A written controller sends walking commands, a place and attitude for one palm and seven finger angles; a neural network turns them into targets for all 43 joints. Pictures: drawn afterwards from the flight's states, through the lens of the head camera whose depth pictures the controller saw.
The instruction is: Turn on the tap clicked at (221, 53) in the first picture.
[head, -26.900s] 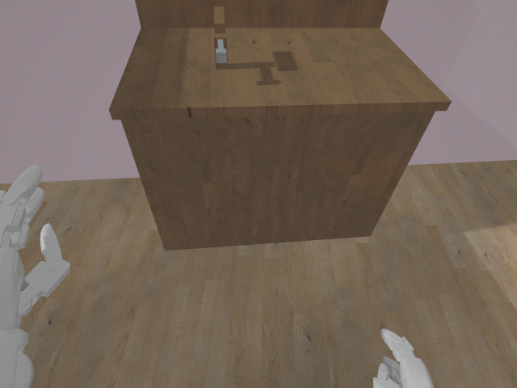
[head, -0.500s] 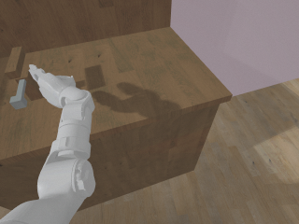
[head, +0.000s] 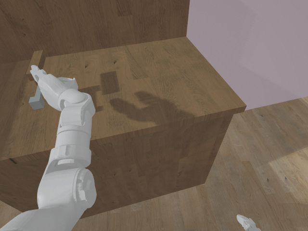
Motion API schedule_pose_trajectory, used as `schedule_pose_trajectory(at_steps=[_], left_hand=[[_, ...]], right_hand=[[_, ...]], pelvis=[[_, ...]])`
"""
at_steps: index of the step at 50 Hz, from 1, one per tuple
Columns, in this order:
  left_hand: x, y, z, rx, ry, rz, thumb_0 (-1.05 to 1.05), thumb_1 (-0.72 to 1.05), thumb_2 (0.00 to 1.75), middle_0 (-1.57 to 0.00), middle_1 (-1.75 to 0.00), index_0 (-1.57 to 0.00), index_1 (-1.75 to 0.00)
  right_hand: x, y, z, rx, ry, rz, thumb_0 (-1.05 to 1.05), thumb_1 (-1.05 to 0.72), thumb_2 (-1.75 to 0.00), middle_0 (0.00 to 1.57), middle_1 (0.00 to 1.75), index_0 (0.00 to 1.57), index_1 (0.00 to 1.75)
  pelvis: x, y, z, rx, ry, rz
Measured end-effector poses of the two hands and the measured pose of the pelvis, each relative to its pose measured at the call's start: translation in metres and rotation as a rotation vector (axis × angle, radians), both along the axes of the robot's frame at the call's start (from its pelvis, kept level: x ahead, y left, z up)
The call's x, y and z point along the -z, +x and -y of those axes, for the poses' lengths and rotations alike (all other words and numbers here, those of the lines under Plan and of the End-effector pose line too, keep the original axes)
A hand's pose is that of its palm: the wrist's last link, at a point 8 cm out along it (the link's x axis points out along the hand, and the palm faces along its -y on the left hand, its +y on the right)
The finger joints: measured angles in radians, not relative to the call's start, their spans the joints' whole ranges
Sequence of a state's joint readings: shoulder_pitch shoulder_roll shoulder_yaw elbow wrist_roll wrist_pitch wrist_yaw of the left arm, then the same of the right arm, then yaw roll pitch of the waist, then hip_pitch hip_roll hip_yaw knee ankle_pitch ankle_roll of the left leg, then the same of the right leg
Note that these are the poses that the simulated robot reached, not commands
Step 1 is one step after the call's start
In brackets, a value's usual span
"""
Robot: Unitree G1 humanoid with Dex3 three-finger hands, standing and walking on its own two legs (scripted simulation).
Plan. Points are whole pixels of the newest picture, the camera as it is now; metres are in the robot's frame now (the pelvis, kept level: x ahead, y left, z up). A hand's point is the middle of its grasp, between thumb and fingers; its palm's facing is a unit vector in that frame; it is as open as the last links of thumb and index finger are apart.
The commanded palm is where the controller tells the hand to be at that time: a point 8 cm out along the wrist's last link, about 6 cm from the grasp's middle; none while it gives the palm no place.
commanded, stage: lift the hand up off the lever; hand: left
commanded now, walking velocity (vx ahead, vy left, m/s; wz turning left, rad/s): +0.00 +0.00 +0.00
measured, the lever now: (37, 102) +0.43 +0.37 +0.12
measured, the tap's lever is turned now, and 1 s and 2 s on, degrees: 0 0 0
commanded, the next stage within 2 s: draw the hand back beside the body in 0.68 s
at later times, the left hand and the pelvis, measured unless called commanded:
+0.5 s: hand (74, 77) +0.43 +0.23 +0.20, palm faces +0.81 -0.58 -0.07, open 7.8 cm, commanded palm +0.38 +0.25 +0.20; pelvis +0.00 +0.01 +0.00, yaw -1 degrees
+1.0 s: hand (83, 84) +0.40 +0.19 +0.20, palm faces +0.42 -0.91 -0.02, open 7.8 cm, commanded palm +0.34 +0.25 +0.20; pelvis +0.01 +0.00 +0.01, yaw -3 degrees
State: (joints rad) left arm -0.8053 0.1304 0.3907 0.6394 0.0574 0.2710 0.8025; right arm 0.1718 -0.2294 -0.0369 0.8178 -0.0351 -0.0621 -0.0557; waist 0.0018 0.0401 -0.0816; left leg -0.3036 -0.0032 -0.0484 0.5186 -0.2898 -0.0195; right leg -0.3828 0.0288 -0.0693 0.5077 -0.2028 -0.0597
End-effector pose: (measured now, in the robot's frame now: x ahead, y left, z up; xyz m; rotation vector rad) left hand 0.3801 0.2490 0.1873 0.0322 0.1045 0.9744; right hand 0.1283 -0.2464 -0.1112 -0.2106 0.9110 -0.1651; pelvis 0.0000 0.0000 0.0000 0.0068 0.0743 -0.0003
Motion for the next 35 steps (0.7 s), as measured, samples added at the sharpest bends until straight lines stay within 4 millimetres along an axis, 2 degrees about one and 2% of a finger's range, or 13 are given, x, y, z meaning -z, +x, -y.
schedule_pose_trajectory(at_steps=[10, 17, 25, 35], left_hand=[[-0.006, -0.002, 0.009, 0.031, -0.026, 0.002, 0.02, 0.9, 0.9, -0.15, -0.15, -0.15, -0.15], [-0.011, -0.003, 0.009, 0.024, -0.017, -0.009, 0.02, 0.9, 0.9, -0.15, -0.15, -0.15, -0.15], [-0.02, -0.003, 0.007, 0.026, -0.009, -0.001, 0.02, 0.9, 0.9, -0.15, -0.15, -0.15, -0.15], [-0.017, -0.002, 0.013, 0.035, -0.021, -0.018, 0.02, 0.9, 0.9, -0.15, -0.15, -0.15, -0.15]], right_hand=[[0.001, -0.001, -0.012, 0.0, 0.023, 0.001, 0.01, -0.9, -0.9, 0.2, 0.3, 0.2, 0.3], [0.002, -0.004, -0.018, 0.003, 0.039, -0.003, 0.01, -0.9, -0.9, 0.2, 0.3, 0.2, 0.3], [0.001, -0.008, -0.017, 0.005, 0.036, -0.009, 0.01, -0.9, -0.9, 0.2, 0.3, 0.2, 0.3], [-0.002, -0.004, -0.012, 0.007, 0.026, -0.003, 0.01, -0.9, -0.9, 0.2, 0.3, 0.2, 0.3]], pelvis=[[-0.002, -0.001, -0.006, 0.008, 0.001, 0.015], [-0.003, -0.002, -0.008, 0.016, 0.001, 0.021], [-0.004, -0.003, -0.008, 0.018, 0.001, 0.024], [-0.005, -0.002, -0.007, 0.019, 0.002, 0.025]])
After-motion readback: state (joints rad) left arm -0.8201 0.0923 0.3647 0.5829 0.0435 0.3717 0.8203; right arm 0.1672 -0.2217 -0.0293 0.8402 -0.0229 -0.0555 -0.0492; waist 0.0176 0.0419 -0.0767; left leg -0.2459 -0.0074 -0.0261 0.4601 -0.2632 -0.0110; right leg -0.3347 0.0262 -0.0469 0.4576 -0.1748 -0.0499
